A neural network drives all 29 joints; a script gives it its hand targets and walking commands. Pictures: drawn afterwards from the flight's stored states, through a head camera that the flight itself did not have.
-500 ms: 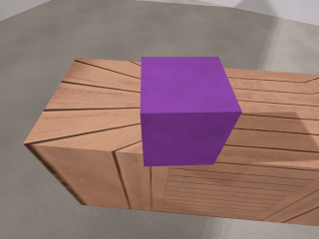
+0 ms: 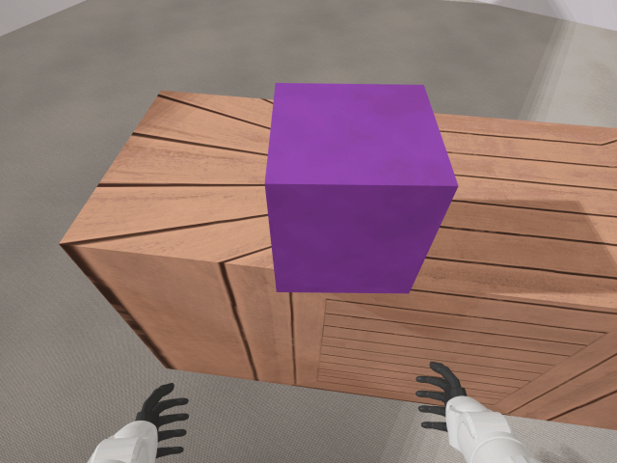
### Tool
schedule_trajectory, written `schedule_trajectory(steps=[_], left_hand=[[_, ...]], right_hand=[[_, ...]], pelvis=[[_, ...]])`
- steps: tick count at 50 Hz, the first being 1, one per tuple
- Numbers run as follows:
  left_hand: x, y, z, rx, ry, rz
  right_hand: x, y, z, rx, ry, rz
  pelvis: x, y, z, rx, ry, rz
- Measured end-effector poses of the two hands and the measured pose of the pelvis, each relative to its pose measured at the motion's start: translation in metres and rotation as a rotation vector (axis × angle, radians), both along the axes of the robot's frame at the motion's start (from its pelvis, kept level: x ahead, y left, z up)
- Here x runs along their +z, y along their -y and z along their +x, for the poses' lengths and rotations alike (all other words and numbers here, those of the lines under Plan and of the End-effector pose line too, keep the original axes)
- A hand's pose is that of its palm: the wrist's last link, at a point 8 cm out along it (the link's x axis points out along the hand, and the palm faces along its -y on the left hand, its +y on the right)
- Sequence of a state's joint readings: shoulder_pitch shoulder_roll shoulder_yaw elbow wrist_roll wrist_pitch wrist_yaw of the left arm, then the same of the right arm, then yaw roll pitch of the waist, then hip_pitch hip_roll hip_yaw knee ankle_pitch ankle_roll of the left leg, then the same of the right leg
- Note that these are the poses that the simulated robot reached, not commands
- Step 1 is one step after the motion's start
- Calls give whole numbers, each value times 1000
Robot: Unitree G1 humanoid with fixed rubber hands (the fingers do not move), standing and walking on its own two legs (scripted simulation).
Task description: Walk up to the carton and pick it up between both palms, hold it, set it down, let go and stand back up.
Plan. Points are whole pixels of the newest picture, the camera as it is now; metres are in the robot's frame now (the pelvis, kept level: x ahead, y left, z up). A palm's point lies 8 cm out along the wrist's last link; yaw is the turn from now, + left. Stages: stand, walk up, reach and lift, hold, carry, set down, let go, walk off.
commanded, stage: reach and lift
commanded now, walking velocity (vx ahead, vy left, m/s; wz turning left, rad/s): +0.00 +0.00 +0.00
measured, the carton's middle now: (346, 194) +0.50 -0.06 +0.04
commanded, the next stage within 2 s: none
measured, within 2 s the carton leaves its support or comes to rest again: neither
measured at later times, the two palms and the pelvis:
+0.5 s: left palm (152, 462) +0.15 +0.21 -0.10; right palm out of the picture +0.14 -0.21 -0.09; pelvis -0.04 +0.01 -0.01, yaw -3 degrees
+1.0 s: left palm (174, 379) +0.24 +0.19 -0.06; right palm (486, 386) +0.23 -0.23 -0.05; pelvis +0.00 -0.01 -0.01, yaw -1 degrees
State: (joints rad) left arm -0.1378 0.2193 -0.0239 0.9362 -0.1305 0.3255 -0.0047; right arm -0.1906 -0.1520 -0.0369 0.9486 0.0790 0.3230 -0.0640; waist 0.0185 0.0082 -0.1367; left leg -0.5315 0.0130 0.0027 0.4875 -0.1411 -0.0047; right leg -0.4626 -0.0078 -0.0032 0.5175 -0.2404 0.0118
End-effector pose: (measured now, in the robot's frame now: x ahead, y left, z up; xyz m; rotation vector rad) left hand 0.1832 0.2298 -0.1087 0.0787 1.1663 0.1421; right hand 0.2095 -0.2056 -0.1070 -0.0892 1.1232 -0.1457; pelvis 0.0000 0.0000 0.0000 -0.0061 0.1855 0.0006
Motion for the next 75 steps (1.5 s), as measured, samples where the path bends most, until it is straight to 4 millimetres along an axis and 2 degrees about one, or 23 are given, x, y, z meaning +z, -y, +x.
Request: schedule_trajectory(steps=[4,8,17,21,26,31,38,42,53,62,67,75], left_hand=[[6,1,-4,-22,51,-6],[9,9,-9,-48,98,-21],[9,16,-28,-71,224,-29],[10,14,-34,-78,276,-18],[12,23,-30,-78,334,-12],[19,35,-11,-70,407,-16],[44,40,28,-69,532,3],[52,40,44,-66,563,6],[57,43,72,-59,613,-14],[85,50,112,-75,747,-13],[95,45,116,-74,797,-2],[99,37,105,-61,803,14]], right_hand=[[11,21,-11,-14,44,-30],[20,29,-26,-13,85,-40],[23,8,-61,3,194,-13],[21,0,-67,13,253,-3],[16,2,-66,19,295,1],[21,10,-53,23,351,-2],[49,24,-17,22,474,-8],[58,29,-1,25,508,-7],[60,24,31,52,566,24],[90,21,84,109,732,45],[104,22,99,128,803,55],[101,15,93,119,795,73]], pelvis=[[-2,4,-14,-1,42,0],[-2,7,-23,-10,81,1],[-3,1,-34,-33,140,-8],[-5,-7,-38,-42,155,-11],[-9,-14,-42,-42,163,-13],[-15,-13,-43,-36,176,-9],[-18,-5,-35,-31,195,-6],[-17,1,-27,-28,198,-5],[-6,9,8,-26,147,6],[6,16,47,-26,84,16],[10,21,69,-22,91,23],[13,26,82,-12,145,30]])
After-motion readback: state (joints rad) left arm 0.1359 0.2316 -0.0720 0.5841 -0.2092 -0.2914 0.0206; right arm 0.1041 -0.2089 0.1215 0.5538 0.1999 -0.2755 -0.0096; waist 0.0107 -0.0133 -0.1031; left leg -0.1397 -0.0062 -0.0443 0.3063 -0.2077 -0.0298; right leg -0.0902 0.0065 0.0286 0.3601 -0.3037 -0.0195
